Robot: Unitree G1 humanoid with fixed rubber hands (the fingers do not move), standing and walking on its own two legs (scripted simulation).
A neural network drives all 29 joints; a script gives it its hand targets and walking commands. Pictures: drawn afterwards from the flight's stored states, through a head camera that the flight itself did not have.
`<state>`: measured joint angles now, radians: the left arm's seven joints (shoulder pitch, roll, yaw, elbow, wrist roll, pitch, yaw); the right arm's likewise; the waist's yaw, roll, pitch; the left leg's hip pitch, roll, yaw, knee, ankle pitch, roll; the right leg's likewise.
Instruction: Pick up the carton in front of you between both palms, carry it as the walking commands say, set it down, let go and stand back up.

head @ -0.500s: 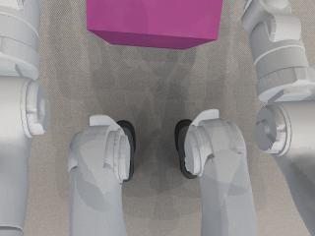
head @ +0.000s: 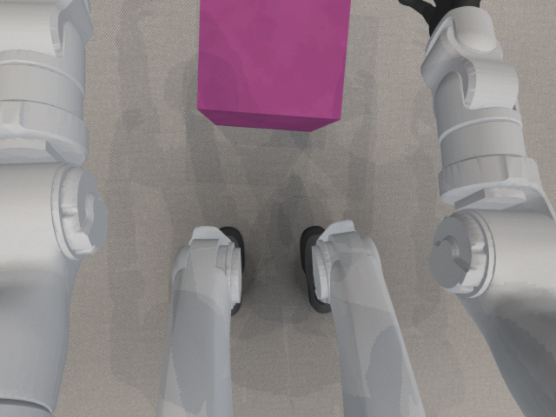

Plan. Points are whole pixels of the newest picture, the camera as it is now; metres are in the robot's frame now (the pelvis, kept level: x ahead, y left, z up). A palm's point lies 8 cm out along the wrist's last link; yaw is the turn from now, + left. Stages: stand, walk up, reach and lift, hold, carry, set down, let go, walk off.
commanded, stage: set down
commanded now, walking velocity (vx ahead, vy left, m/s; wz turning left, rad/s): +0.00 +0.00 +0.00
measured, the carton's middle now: (269, 65) +0.56 +0.01 -0.37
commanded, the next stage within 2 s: let go in 0.42 s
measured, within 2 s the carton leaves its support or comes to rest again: neither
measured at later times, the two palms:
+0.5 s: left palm out of the picture +0.58 +0.23 +0.04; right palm out of the picture +0.54 -0.17 +0.04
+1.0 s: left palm out of the picture +0.41 +0.23 +0.14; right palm out of the picture +0.41 -0.22 +0.15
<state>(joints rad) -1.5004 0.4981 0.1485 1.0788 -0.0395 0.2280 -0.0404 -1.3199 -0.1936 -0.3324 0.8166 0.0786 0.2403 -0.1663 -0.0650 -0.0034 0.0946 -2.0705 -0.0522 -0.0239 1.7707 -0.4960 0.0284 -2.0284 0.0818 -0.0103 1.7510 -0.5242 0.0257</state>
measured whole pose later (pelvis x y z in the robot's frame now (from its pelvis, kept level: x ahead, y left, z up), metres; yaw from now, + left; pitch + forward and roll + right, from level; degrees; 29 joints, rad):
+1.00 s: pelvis +0.09 -0.01 +0.24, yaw +4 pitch +29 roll +0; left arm -0.40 0.22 0.19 0.65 0.06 0.06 -0.02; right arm -0.31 -0.17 -0.15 0.58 -0.02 0.06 0.06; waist -0.05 -0.02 -0.07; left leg -0.96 -0.05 -0.05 0.73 -0.27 0.01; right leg -0.94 0.05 0.04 0.74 -0.30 -0.01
